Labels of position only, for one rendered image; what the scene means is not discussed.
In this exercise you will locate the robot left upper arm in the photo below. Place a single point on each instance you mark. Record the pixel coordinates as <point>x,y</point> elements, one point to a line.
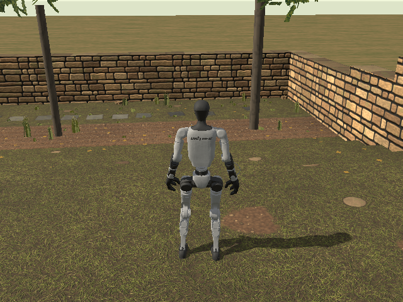
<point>178,144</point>

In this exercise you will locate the robot right shin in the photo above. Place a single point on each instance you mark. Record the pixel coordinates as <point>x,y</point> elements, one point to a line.
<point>215,227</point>

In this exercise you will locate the robot right upper arm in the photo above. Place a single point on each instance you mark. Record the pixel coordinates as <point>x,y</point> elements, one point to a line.
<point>224,144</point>

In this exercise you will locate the left robot forearm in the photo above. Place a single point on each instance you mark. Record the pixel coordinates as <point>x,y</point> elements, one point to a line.
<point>172,168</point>

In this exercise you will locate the humanoid robot torso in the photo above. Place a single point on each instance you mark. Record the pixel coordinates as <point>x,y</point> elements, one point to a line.
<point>201,152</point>

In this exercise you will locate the robot right hand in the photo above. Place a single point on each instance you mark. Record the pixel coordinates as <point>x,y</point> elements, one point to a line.
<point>235,186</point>

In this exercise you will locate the robot left hand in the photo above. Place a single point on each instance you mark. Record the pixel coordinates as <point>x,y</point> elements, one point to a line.
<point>172,181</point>

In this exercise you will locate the right robot forearm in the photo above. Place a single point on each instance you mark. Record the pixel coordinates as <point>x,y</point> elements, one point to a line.
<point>231,169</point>

